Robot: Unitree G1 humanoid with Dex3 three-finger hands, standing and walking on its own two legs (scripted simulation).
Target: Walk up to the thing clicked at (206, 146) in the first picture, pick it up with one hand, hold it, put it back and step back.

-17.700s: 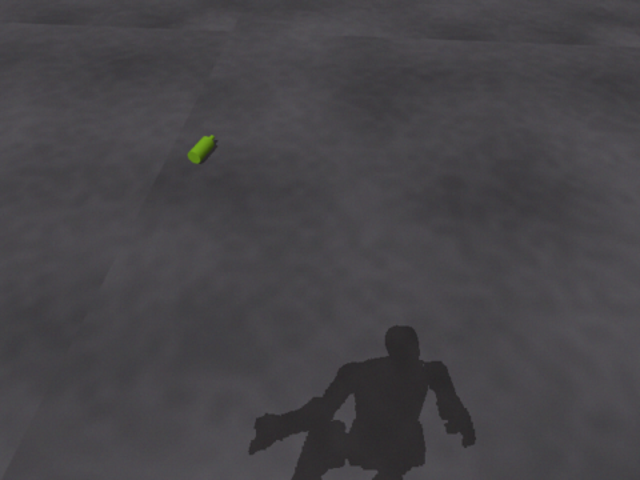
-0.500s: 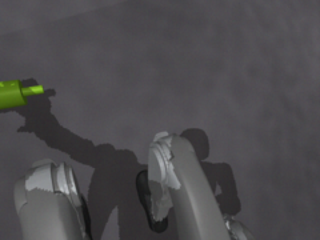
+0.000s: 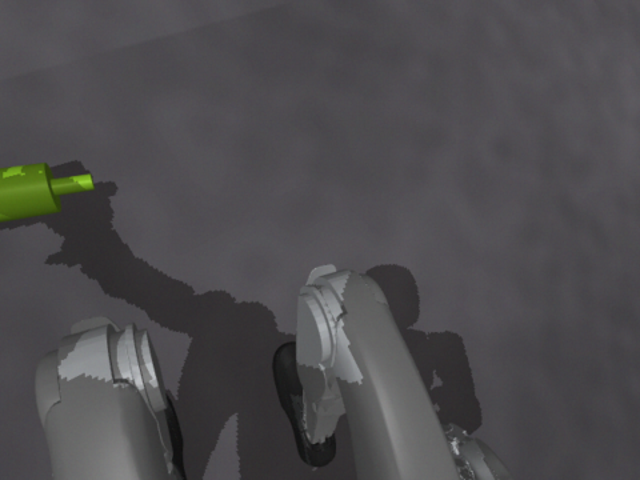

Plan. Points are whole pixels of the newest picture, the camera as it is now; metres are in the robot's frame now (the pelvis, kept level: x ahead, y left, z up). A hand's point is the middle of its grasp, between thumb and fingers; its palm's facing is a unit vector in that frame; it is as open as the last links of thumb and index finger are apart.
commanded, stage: approach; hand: left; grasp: from above
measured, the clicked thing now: (13, 193) +0.51 +0.29 -0.29
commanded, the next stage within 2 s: close in in 0.72 s
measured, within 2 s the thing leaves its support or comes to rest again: neither
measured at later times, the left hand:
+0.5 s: hand out of the picture +0.52 +0.28 -0.16, palm faces -0.38 -0.06 -0.92, open 13.9 cm
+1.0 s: hand out of the picture +0.50 +0.32 -0.17, palm faces -0.44 -0.08 -0.90, open 13.9 cm
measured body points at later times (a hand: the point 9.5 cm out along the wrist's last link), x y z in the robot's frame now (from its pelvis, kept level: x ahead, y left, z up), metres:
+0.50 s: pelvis +0.00 +0.00 +0.00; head +0.25 +0.08 +0.36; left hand +0.54 +0.28 -0.11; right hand +0.03 -0.27 -0.08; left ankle +0.07 +0.12 -0.29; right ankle +0.10 -0.11 -0.29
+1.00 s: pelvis +0.00 +0.00 +0.00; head +0.26 +0.10 +0.36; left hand +0.51 +0.32 -0.12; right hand +0.05 -0.27 -0.08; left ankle +0.07 +0.12 -0.29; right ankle +0.11 -0.11 -0.29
